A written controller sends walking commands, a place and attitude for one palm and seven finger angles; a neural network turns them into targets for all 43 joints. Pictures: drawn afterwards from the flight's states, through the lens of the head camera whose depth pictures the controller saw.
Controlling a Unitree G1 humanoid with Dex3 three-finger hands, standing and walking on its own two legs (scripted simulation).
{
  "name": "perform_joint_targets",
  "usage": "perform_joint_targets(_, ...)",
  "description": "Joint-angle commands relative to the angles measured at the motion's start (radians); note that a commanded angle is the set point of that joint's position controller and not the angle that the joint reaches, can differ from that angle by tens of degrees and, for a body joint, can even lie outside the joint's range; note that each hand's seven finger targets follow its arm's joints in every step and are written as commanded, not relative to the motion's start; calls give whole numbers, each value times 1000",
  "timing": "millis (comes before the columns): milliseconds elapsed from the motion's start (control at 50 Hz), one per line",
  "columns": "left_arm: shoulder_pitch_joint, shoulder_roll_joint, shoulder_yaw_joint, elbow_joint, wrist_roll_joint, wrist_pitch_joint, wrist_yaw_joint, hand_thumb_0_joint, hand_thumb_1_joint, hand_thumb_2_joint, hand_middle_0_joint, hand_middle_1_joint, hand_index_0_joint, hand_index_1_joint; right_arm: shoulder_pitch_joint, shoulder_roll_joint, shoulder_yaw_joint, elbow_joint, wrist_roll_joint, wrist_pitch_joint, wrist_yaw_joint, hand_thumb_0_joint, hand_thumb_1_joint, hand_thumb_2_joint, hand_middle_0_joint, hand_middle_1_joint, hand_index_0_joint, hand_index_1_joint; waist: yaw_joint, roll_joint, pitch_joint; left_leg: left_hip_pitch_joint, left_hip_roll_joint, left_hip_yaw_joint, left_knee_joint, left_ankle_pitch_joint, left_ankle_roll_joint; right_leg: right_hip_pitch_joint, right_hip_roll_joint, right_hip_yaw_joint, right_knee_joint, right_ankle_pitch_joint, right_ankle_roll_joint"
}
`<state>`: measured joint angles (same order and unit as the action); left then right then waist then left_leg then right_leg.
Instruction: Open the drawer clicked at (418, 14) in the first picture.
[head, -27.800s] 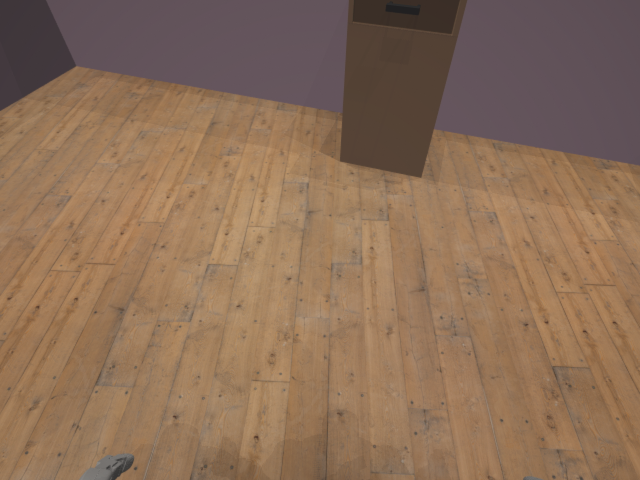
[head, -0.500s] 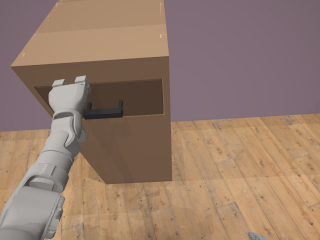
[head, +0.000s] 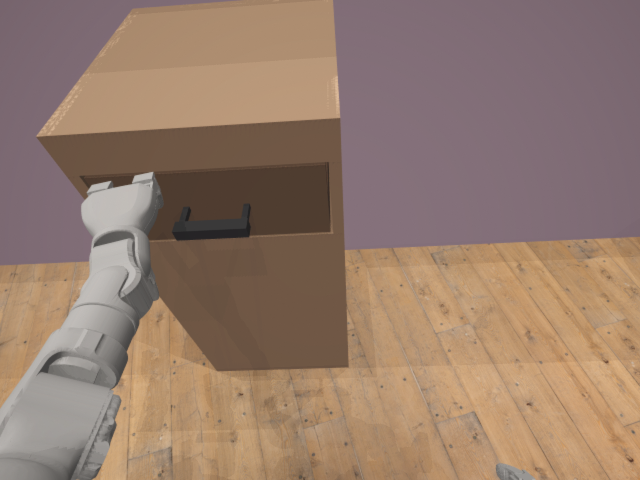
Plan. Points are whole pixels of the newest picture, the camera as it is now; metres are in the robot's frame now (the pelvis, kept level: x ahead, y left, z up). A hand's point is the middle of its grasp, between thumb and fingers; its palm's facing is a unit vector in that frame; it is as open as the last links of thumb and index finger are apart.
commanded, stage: lower the fingers behind the handle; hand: left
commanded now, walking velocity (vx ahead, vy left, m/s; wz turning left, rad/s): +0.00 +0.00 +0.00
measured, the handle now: (214, 220) +0.51 +0.20 +0.01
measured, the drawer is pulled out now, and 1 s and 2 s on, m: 0.00 0.00 0.00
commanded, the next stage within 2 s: lift the fingers back up to retry in 1.66 s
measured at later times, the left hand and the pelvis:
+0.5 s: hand (169, 255) +0.42 +0.24 +0.03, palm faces -0.11 +0.00 -0.99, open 13.9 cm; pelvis +0.00 +0.00 -0.01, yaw +0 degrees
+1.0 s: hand (196, 247) +0.44 +0.21 +0.02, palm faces +0.04 +0.02 -1.00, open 13.8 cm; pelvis -0.01 +0.01 -0.02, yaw +1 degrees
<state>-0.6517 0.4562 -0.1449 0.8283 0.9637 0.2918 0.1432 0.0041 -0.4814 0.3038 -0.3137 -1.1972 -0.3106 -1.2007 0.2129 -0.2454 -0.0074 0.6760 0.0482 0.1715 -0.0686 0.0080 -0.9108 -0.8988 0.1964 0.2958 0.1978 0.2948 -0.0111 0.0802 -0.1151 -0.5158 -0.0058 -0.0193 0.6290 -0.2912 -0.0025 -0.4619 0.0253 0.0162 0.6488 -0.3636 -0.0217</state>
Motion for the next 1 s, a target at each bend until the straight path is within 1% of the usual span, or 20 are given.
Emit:
perform_joint_targets(0,-380,-29,-130,-392,-84,-151,-176,0,-500,300,-300,-1200,-300,-1200,-24,-155,-64,-154,-6,-55,-37,0,-900,-900,200,300,200,300,-94,-156,-292,232,-51,51,-18,278,71,143,-6,-23,-105,464,20)
perform_joint_targets(40,-420,-36,-140,-478,-80,-253,-177,0,-500,300,-300,-1200,-300,-1200,-3,-137,-62,-136,-14,-80,-39,0,-900,-900,200,300,200,300,-97,-61,-300,299,-54,22,-3,315,71,81,3,-23,-92,418,8)
perform_joint_targets(100,-467,141,34,-513,-35,-394,-104,0,-500,300,-300,-1200,-300,-1200,54,-127,-71,-108,-28,-87,-43,0,-900,-900,200,300,200,300,-64,-54,-307,290,-49,2,17,311,60,37,11,-23,-71,357,-9)
perform_joint_targets(160,-429,224,187,-474,10,-470,48,0,-500,300,-300,-1200,-300,-1200,71,-111,-85,-88,-29,-90,-35,0,-900,-900,200,300,200,300,-11,-45,-313,198,-43,4,43,305,39,9,15,-36,-15,330,-23)
perform_joint_targets(180,-397,301,273,-446,25,-455,105,0,-500,300,-300,-1200,-300,-1200,73,-113,-86,-85,-33,-89,-27,0,-900,-900,200,300,200,300,24,-37,-339,160,-47,5,44,310,32,36,17,-39,0,323,-28)
perform_joint_targets(240,-341,231,231,-345,58,-342,233,0,-500,300,-300,-1200,-300,-1200,42,-99,-78,-93,-30,-87,-6,0,-900,-900,200,300,200,300,38,-27,-334,91,-46,39,50,288,19,19,21,-47,20,319,-30)
perform_joint_targets(300,-269,167,169,-189,106,-185,287,0,-500,300,-300,-1200,-300,-1200,47,-111,-80,-89,-42,-73,17,0,-900,-900,200,300,200,300,39,-36,-375,72,-37,72,48,283,14,29,27,-51,19,324,-27)
perform_joint_targets(340,-284,124,107,-109,135,-66,278,0,-500,300,-300,-1200,-300,-1200,53,-124,-82,-81,-37,-58,30,0,-900,-900,200,300,200,300,21,-46,-411,85,-28,81,37,280,17,48,31,-48,2,329,-21)
perform_joint_targets(400,-384,82,23,-93,61,14,162,0,-500,300,-300,-1200,-300,-1200,72,-154,-86,-96,-16,-41,19,0,-900,-900,200,300,200,300,-56,-171,-416,104,-27,75,31,251,45,103,22,-33,-50,381,4)
perform_joint_targets(460,-447,68,-9,-220,-26,-89,11,0,-500,300,-300,-1200,-300,-1200,60,-159,-87,-108,-18,-45,-20,0,-900,-900,200,300,200,300,-95,-222,-395,133,-44,57,31,257,69,151,4,-20,-64,481,23)
perform_joint_targets(480,-475,50,-36,-286,-41,-155,-32,0,-500,300,-300,-1200,-300,-1200,57,-157,-85,-113,-23,-54,-35,0,-900,-900,200,300,200,300,-112,-206,-377,146,-46,48,32,262,74,140,-1,-13,-67,482,24)
perform_joint_targets(500,-463,77,-12,-306,-37,-220,-51,0,-500,300,-300,-1200,-300,-1200,70,-150,-82,-102,-27,-64,-44,0,-900,-900,200,300,200,300,-100,-155,-362,162,-49,43,35,268,75,113,0,-13,-57,463,19)
perform_joint_targets(520,-413,77,-12,-265,-10,-261,-52,0,-500,300,-300,-1200,-300,-1200,88,-143,-84,-85,-33,-65,-45,0,-900,-900,200,300,200,300,-89,-112,-336,181,-45,38,40,276,71,63,6,-19,-47,421,9)
perform_joint_targets(540,-350,23,-48,-209,11,-287,-53,0,-500,300,-300,-1200,-300,-1200,101,-134,-81,-78,-35,-66,-41,0,-900,-900,200,300,200,300,-87,-97,-282,174,-43,34,46,269,68,3,11,-27,-46,373,3)
perform_joint_targets(580,-312,-6,-56,-171,38,-356,-51,0,-500,300,-300,-1200,-300,-1200,126,-130,-83,-70,-35,-62,-24,0,-900,-900,200,300,200,300,-81,-100,-177,130,-36,26,57,229,58,-85,17,-37,-51,282,-11)
perform_joint_targets(640,-274,85,77,-222,43,-424,27,0,-500,300,-300,-1200,-300,-1200,129,-125,-99,-95,-38,-57,-8,0,-900,-900,200,300,200,300,-24,-67,-286,118,-29,26,85,269,46,-70,22,-38,5,297,-28)
perform_joint_targets(680,-262,50,76,-217,36,-416,79,0,-500,300,-300,-1200,-300,-1200,140,-123,-109,-98,-38,-61,8,0,-900,-900,200,300,200,300,-24,-57,-310,110,-30,24,102,294,41,-81,25,-48,25,307,-30)
perform_joint_targets(740,-313,12,48,-179,76,-367,165,0,-500,300,-300,-1200,-300,-1200,144,-127,-117,-88,-38,-65,31,0,-900,-900,200,300,200,300,-49,-65,-294,84,-18,21,119,264,37,-168,35,-60,46,252,-28)
perform_joint_targets(840,-422,39,42,-89,124,-222,248,0,-500,300,-300,-1200,-300,-1200,157,-136,-116,-73,-37,-52,41,0,-900,-900,200,300,200,300,-76,-82,-331,71,-21,23,121,219,40,-179,41,-63,41,210,-26)
perform_joint_targets(980,-453,103,48,114,85,-92,178,0,-500,300,-300,-1200,-300,-1200,147,-147,-78,-75,-34,-28,10,0,-900,-900,200,300,200,300,-89,-125,-292,3,-30,36,89,101,52,-121,32,-49,-4,149,-9)
